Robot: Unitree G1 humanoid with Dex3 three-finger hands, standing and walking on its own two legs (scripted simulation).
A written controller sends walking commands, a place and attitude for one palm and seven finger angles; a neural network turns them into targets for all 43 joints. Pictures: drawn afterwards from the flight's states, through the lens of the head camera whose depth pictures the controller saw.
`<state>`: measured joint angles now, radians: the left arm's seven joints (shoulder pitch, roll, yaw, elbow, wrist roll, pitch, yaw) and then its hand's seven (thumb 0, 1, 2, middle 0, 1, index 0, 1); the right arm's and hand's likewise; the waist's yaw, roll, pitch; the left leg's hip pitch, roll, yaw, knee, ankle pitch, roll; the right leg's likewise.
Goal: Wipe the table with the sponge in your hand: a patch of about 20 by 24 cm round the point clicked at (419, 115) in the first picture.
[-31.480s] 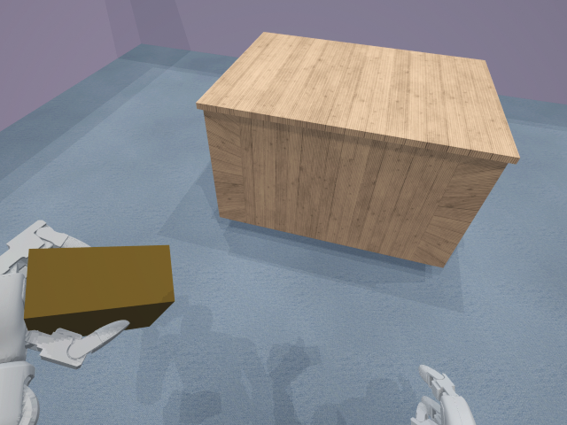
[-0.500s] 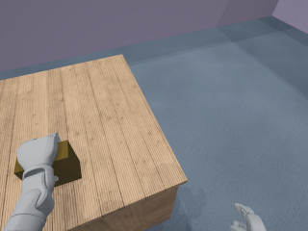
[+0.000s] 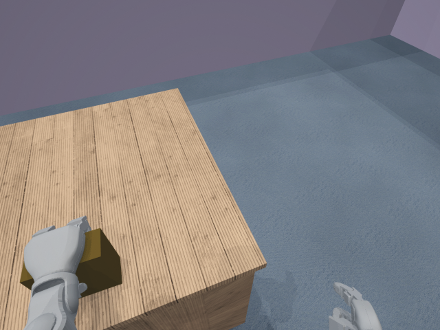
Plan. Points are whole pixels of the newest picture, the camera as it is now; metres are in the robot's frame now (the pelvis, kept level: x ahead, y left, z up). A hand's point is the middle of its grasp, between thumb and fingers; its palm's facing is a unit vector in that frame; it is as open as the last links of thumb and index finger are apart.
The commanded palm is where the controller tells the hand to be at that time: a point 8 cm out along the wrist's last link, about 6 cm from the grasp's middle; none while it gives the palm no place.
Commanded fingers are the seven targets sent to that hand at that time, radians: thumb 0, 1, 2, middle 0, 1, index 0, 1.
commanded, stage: wipe back along the first lane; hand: left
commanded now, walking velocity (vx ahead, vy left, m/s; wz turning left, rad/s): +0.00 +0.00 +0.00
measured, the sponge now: (81, 272) +0.22 +0.31 -0.04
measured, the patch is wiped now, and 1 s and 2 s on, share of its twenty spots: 1.00 1.00 1.00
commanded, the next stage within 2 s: lift the sponge slowly off the table in 0.54 s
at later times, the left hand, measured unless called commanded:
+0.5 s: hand (72, 275) +0.20 +0.30 +0.00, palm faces -0.03 -0.04 -1.00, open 10.1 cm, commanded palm +0.16 +0.28 +0.02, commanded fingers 0.00 0.10 1.30 -1.20 -1.60 -1.20 -1.60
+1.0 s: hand (72, 277) +0.19 +0.29 +0.00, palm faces -0.05 -0.05 -1.00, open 10.1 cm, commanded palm +0.16 +0.28 +0.05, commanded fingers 0.00 0.10 1.30 -1.20 -1.60 -1.20 -1.60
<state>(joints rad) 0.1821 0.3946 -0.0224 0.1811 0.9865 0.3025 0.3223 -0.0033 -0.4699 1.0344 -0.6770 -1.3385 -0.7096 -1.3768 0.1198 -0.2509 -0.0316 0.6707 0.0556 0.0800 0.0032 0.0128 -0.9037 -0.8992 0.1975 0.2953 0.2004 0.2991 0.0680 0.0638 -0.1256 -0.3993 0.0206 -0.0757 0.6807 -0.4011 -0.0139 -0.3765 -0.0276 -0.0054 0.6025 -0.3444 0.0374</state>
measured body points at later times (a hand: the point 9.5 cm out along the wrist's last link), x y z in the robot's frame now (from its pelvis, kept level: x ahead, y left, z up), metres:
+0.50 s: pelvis -0.01 -0.01 +0.00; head -0.01 -0.02 +0.45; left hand +0.19 +0.29 +0.05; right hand +0.19 -0.24 -0.10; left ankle -0.04 +0.13 -0.72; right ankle -0.03 -0.15 -0.72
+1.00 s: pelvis -0.01 -0.01 +0.00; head -0.01 -0.03 +0.45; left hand +0.19 +0.29 +0.06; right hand +0.19 -0.24 -0.10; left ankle -0.04 +0.13 -0.72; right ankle -0.03 -0.15 -0.72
